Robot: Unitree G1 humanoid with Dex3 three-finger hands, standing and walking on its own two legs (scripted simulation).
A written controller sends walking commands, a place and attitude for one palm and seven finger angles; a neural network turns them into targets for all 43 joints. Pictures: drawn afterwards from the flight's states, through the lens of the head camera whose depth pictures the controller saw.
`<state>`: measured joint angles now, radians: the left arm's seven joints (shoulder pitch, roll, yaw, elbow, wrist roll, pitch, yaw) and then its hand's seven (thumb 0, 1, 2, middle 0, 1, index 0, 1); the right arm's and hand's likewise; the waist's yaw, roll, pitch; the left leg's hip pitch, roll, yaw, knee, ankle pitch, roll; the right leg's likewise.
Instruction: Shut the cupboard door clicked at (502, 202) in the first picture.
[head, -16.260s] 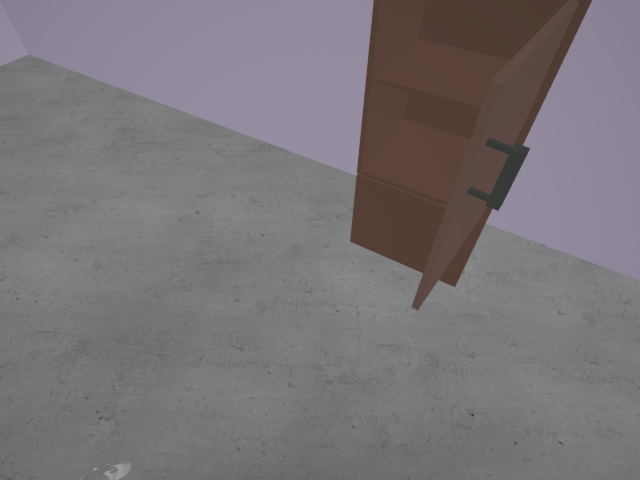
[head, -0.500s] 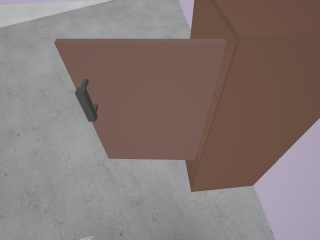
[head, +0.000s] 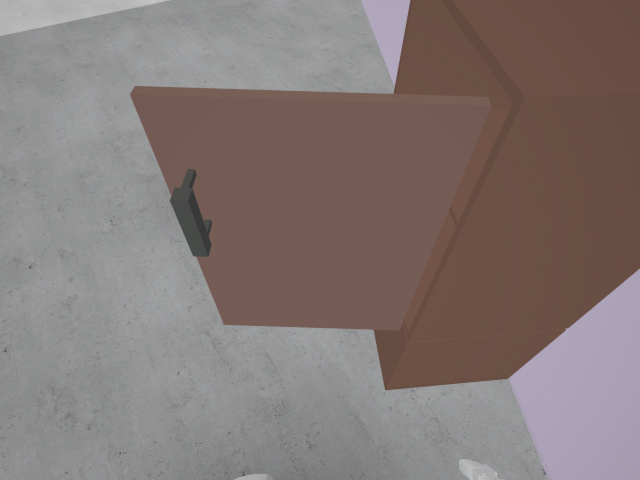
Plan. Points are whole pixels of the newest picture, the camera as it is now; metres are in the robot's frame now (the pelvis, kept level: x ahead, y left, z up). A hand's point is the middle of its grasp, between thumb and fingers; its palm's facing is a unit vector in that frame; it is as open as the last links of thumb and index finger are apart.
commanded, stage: come to a stop and stand still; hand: left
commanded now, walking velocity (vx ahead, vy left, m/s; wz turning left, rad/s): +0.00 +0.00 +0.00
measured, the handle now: (196, 213) +0.44 +0.22 +0.05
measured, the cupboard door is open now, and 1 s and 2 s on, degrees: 83 83 83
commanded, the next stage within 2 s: look again from close up in 1.14 s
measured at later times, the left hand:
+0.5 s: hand out of the picture -0.03 +0.17 -0.17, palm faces +0.01 -0.98 -0.18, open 7.3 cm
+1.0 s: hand out of the picture -0.08 +0.16 -0.17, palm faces +0.03 -0.99 -0.14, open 7.4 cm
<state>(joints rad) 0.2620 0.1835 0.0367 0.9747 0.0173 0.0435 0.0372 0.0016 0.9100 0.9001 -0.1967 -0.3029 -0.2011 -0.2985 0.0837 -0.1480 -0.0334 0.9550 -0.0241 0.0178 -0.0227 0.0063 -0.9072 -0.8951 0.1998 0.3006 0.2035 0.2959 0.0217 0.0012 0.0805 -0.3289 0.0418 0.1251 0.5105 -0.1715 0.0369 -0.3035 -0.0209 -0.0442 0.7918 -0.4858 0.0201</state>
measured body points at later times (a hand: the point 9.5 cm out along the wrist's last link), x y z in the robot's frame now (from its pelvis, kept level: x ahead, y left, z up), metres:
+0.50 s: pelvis -0.04 -0.01 +0.01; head -0.04 +0.00 +0.46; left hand -0.03 +0.22 -0.15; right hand -0.07 -0.22 -0.15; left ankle -0.01 +0.11 -0.73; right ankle -0.03 -0.12 -0.73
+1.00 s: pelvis -0.04 +0.01 +0.01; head -0.03 +0.02 +0.46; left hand -0.08 +0.21 -0.16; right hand -0.05 -0.20 -0.15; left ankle -0.01 +0.11 -0.73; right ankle -0.03 -0.12 -0.73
